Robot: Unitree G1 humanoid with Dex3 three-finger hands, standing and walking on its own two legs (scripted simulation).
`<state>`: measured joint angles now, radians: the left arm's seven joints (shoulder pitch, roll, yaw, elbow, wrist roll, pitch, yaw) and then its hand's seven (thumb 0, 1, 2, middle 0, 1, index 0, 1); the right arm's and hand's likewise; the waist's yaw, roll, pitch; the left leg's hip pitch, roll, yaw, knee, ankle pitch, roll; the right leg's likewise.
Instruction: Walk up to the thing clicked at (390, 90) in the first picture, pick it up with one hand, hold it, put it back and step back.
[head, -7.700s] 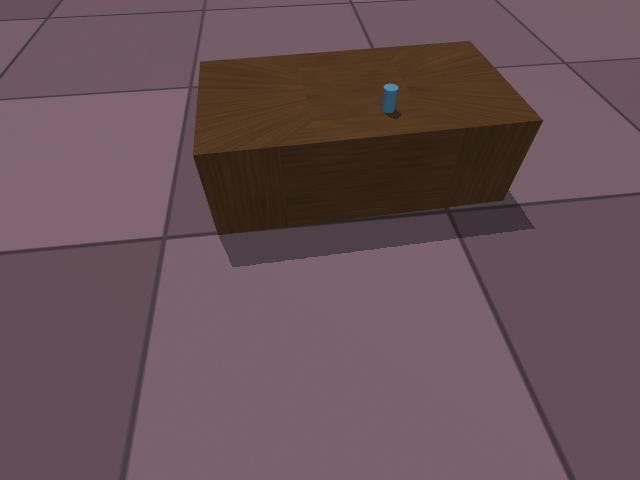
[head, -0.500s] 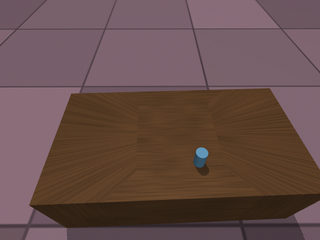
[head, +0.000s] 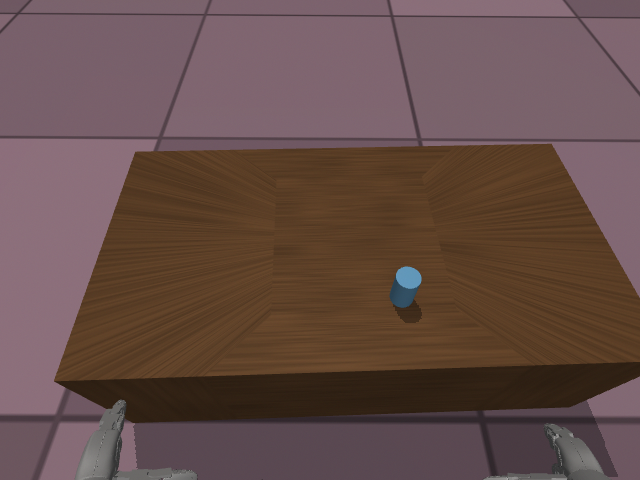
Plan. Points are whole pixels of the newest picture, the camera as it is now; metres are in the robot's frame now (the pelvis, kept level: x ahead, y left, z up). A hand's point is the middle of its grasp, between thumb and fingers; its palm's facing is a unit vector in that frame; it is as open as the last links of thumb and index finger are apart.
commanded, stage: go down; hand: right
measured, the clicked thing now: (404, 287) +0.52 -0.17 -0.30
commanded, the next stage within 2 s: none
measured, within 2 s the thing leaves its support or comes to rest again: neither
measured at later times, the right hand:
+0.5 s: hand (531, 468) +0.16 -0.26 -0.12, palm faces +0.05 +0.94 -0.33, open 17.6 cm
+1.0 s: hand (540, 458) +0.17 -0.27 -0.11, palm faces +0.09 +0.94 -0.32, open 17.6 cm
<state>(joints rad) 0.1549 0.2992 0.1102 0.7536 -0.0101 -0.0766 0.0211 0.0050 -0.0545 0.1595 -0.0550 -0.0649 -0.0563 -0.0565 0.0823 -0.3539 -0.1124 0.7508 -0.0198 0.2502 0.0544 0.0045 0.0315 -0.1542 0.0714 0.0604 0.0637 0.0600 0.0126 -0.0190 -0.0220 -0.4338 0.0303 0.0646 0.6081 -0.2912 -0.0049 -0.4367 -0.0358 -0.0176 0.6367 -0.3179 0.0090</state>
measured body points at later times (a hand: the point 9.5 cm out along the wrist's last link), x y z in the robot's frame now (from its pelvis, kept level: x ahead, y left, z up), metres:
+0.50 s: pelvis +0.01 +0.00 -0.02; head +0.05 +0.00 +0.43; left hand +0.17 +0.28 -0.09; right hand +0.15 -0.31 -0.10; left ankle +0.01 +0.12 -0.73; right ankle +0.00 -0.12 -0.73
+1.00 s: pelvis +0.00 +0.00 -0.03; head +0.04 +0.00 +0.42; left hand +0.17 +0.27 -0.08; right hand +0.16 -0.32 -0.09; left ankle +0.01 +0.12 -0.73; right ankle +0.00 -0.12 -0.73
